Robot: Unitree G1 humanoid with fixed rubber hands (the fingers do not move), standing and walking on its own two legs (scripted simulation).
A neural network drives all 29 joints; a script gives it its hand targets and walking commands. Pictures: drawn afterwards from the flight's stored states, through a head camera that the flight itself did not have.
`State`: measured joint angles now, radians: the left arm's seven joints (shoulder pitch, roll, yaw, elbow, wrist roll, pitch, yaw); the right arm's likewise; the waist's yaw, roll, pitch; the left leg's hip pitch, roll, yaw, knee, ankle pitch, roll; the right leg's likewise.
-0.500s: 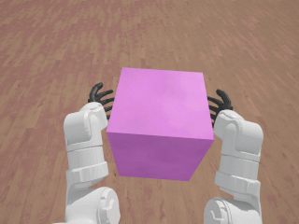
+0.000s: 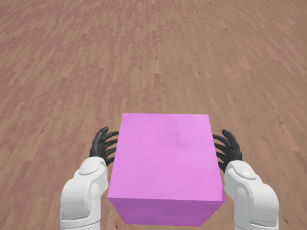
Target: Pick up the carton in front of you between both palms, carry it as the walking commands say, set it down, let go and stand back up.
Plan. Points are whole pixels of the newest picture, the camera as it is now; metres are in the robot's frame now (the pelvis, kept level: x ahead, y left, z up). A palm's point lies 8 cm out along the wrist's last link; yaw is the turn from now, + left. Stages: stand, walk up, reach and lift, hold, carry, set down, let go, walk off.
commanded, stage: carry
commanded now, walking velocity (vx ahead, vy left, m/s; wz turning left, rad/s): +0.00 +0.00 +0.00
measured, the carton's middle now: (163, 173) +0.27 +0.00 +0.00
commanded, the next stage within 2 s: none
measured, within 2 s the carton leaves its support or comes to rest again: neither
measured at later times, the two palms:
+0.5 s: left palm (111, 116) +0.40 +0.15 +0.07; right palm (220, 126) +0.37 -0.15 +0.07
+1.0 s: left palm (112, 131) +0.35 +0.14 +0.07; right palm (226, 141) +0.33 -0.16 +0.06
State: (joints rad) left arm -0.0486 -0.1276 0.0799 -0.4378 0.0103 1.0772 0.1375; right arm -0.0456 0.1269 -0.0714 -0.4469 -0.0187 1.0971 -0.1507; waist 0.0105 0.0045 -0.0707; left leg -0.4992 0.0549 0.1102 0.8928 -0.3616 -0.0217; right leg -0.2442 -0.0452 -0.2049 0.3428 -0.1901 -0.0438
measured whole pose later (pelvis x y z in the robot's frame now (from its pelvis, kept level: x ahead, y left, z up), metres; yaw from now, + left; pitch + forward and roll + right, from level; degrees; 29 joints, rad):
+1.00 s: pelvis +0.12 +0.01 -0.02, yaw -5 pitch +1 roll +0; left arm 0.06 -0.13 0.04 -0.41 0.06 1.14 0.12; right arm 0.06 0.13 -0.04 -0.41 -0.07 1.14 -0.12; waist 0.00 -0.01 -0.16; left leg -0.39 0.10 0.25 0.54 -0.16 0.04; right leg -0.09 -0.06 -0.14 0.52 -0.44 0.02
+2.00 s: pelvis +0.10 +0.00 -0.02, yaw -5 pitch +1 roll +0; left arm -0.20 -0.14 0.16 0.13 0.23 0.72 0.03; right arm -0.20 0.14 -0.16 0.14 -0.23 0.73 -0.03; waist 0.00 -0.01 -0.07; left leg -0.43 0.12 0.24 0.52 -0.10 0.02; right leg -0.15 -0.04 -0.15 0.57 -0.44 -0.01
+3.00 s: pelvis +0.36 -0.05 +0.00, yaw -2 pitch +5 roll +2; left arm -0.17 -0.14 0.13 0.08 0.20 0.68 0.04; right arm -0.16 0.13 -0.13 0.07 -0.22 0.70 -0.04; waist 0.03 0.00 -0.05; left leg -0.48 0.07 0.14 0.75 -0.34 -0.01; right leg -0.17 -0.09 -0.23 0.31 -0.21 -0.01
